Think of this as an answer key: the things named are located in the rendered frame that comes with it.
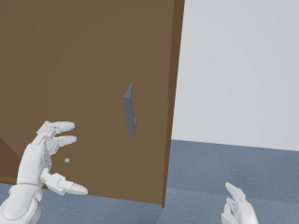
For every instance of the left robot hand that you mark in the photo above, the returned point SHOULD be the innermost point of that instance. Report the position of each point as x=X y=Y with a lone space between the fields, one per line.
x=37 y=156

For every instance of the right robot hand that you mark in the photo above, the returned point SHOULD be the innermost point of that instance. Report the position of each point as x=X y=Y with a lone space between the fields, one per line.
x=243 y=211

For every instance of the handle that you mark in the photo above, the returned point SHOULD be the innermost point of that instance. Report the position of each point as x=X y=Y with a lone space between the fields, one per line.
x=129 y=110

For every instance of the left robot forearm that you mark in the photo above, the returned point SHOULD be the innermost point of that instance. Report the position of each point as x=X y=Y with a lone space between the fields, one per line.
x=23 y=204

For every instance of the wardrobe door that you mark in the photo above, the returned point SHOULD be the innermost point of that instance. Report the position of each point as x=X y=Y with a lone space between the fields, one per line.
x=72 y=61
x=9 y=161

